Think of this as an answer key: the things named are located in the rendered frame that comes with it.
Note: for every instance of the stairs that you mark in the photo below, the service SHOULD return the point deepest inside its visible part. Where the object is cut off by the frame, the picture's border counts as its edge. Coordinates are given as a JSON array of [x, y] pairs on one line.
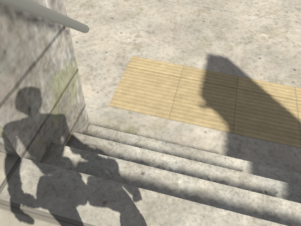
[[213, 179]]

